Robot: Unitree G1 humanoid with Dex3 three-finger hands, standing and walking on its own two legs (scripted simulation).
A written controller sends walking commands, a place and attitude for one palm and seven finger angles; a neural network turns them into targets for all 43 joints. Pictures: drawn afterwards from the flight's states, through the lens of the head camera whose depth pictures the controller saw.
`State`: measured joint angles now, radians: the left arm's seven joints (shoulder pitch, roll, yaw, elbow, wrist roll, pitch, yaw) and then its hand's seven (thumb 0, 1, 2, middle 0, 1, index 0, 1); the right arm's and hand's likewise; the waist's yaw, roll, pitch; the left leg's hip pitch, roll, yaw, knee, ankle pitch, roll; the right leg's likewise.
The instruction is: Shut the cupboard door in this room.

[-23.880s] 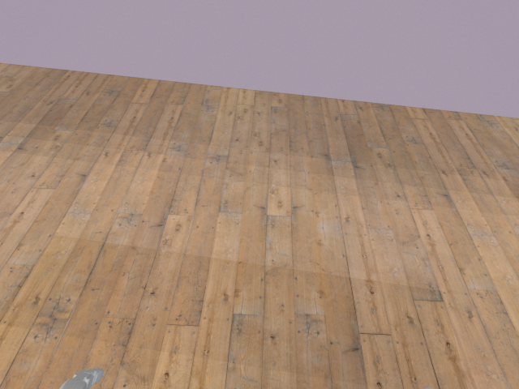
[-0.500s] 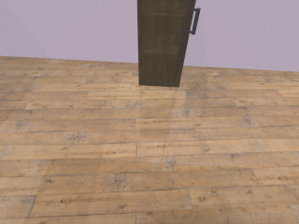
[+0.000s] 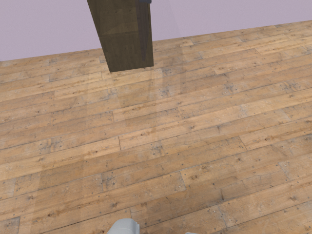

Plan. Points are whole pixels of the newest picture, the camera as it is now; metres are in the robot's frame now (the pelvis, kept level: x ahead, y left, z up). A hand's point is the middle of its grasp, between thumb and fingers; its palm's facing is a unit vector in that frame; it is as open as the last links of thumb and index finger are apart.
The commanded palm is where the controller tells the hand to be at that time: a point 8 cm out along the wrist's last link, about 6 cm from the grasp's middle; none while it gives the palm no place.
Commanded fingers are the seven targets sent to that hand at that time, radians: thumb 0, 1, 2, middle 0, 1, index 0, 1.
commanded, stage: walk around to get in front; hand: left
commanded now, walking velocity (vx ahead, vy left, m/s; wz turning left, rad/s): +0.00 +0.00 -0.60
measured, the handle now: out of the picture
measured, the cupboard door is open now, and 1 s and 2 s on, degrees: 77 77 77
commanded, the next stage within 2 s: none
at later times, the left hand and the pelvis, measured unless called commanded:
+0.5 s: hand (71, 229) +0.13 +0.28 -0.18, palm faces -0.20 -0.95 -0.24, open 7.4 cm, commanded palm none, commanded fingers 0.00 0.90 0.90 -0.20 -0.30 -0.20 -0.30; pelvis +0.03 +0.07 +0.00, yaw -17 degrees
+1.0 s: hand (130, 181) +0.27 +0.12 -0.15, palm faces -0.65 -0.74 -0.18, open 7.4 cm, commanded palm none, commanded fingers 0.00 0.90 0.90 -0.20 -0.30 -0.20 -0.30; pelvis +0.05 +0.06 +0.01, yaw -37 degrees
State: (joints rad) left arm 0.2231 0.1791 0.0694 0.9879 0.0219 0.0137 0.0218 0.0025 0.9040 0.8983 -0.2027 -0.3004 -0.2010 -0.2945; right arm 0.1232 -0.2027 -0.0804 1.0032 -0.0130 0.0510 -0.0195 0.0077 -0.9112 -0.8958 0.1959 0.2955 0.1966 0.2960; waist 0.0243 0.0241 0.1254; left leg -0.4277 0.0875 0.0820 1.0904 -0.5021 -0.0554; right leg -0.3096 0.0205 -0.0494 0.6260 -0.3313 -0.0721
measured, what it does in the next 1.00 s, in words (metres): steps on the spot, turning right: left foot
